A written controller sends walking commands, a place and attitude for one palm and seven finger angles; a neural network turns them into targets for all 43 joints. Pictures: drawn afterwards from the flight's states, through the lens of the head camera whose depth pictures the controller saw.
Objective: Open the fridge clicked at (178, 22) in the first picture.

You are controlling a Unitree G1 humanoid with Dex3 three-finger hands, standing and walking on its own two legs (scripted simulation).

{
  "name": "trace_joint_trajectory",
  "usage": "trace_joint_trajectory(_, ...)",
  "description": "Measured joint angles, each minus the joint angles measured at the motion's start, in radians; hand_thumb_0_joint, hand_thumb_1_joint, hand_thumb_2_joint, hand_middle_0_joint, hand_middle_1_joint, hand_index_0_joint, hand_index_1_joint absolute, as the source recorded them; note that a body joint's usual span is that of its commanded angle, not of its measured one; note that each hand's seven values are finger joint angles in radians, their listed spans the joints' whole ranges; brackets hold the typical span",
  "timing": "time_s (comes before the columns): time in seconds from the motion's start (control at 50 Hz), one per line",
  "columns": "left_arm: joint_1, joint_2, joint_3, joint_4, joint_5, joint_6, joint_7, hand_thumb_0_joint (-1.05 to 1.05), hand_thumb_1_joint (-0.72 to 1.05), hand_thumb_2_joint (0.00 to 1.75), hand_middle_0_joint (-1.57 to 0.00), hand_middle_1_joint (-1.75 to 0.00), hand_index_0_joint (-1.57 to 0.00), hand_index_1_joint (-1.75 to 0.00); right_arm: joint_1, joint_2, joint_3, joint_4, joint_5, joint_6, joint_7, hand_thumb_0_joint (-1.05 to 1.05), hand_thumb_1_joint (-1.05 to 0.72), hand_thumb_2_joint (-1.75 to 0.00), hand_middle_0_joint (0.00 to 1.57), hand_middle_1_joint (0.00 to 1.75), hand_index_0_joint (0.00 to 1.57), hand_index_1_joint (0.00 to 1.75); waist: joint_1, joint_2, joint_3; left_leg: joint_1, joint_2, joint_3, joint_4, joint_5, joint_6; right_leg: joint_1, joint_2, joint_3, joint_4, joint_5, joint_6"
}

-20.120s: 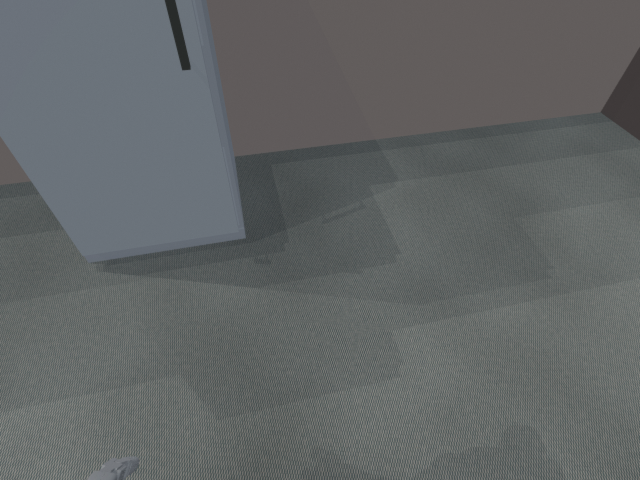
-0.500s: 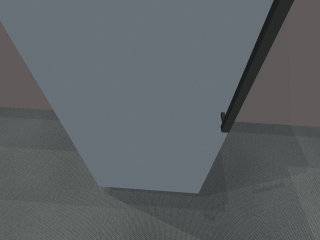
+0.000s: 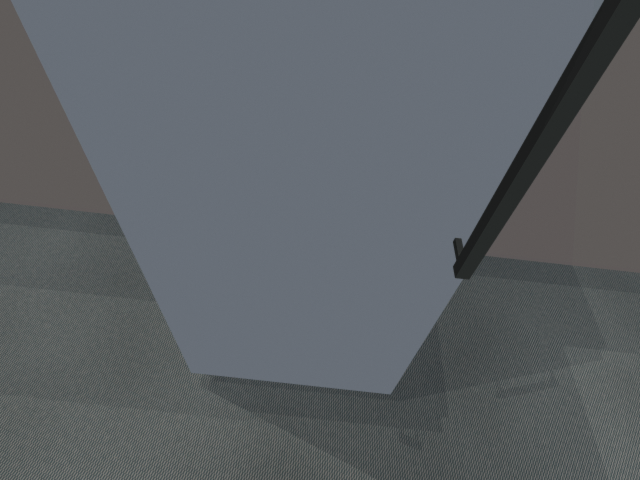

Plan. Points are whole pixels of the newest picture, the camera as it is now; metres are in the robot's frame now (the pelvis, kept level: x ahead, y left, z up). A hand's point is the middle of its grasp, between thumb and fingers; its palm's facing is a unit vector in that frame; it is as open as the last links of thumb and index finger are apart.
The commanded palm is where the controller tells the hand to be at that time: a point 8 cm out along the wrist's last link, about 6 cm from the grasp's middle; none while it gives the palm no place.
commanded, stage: come to a stop and stand still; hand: right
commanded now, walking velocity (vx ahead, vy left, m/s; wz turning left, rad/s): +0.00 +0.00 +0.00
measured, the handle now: (516, 160) +0.43 -0.18 +0.21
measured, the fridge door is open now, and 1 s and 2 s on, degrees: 0 0 0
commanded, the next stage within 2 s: look again from close up in 0.52 s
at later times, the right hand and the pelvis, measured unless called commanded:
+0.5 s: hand out of the picture +0.06 -0.17 -0.16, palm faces +0.00 +0.97 -0.25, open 7.3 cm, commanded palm none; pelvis +0.01 +0.02 +0.00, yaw -1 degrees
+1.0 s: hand out of the picture +0.04 -0.17 -0.17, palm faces +0.01 +0.98 -0.22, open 7.4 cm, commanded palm none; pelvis +0.01 +0.02 +0.00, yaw -1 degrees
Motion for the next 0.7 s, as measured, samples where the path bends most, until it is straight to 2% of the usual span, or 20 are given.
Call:
trace_joint_trajectory(0.32,-0.034,-0.018,-0.001,0.045,0.001,-0.005,0.009,0.0,0.91,0.9,-0.2,-0.3,-0.2,-0.3,-0.05,-0.003,-0.007,0.025,0.001,-0.012,0.001,0.01,-0.91,-0.9,0.2,0.3,0.2,0.3,0.004,0.021,0.004,0.038,-0.034,0.023,-0.034,-0.002,0.03,0.029,-0.035,0.019,-0.021,-0.004,0.033)
trace_joint_trajectory(0.7,-0.041,-0.028,-0.002,0.07,0.001,-0.001,0.009,0.0,0.91,0.9,-0.2,-0.3,-0.2,-0.3,-0.045,-0.013,-0.016,0.038,0.001,-0.011,0.0,0.01,-0.91,-0.9,0.2,0.3,0.2,0.3,-0.002,0.024,0.01,0.06,-0.045,0.032,-0.062,0.009,0.041,0.046,-0.047,0.028,-0.043,0.005,0.044)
